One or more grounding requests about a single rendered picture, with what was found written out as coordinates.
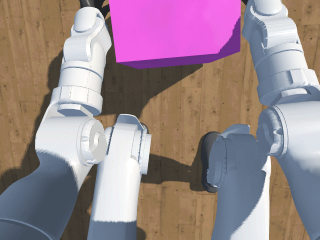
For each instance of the robot right shin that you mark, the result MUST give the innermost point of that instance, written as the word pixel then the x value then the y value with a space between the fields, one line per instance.
pixel 242 129

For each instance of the right robot upper arm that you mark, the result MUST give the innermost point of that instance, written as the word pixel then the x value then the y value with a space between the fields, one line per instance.
pixel 290 132

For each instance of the right robot forearm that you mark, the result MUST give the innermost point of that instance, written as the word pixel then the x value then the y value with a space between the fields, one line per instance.
pixel 277 55

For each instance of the left robot forearm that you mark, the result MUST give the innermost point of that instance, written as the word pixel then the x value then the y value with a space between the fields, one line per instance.
pixel 82 68

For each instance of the carton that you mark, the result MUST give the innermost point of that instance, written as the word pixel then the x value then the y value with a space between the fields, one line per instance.
pixel 165 33

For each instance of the left robot hand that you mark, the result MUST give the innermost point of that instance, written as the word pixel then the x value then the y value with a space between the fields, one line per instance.
pixel 96 4

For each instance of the left robot upper arm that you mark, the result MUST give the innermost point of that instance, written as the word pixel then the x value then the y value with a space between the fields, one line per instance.
pixel 39 206

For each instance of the right robot foot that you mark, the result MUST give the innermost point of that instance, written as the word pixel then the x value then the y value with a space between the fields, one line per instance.
pixel 206 147

